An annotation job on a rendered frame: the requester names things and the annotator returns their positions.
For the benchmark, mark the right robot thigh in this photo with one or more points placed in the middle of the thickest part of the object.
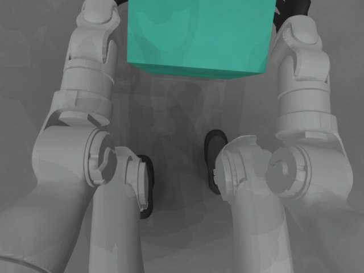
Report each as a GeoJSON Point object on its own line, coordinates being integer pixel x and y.
{"type": "Point", "coordinates": [261, 240]}

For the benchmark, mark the right robot forearm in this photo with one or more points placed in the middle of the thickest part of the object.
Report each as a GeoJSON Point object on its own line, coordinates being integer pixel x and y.
{"type": "Point", "coordinates": [304, 87]}

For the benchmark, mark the left robot forearm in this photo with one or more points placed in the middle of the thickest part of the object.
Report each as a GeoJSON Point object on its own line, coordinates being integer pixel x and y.
{"type": "Point", "coordinates": [84, 99]}

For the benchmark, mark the robot right hand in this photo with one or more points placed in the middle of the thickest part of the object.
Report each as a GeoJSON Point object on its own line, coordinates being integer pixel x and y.
{"type": "Point", "coordinates": [289, 8]}

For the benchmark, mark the carton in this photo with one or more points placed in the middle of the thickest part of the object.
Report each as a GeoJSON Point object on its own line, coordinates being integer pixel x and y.
{"type": "Point", "coordinates": [222, 39]}

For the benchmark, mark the robot right upper arm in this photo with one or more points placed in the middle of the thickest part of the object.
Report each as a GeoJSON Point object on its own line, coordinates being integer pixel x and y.
{"type": "Point", "coordinates": [314, 183]}

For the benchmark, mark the robot right foot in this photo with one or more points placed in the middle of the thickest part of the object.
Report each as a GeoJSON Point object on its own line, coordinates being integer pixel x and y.
{"type": "Point", "coordinates": [215, 141]}

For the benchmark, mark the robot left upper arm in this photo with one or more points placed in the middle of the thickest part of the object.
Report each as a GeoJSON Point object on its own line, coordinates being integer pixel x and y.
{"type": "Point", "coordinates": [39, 232]}

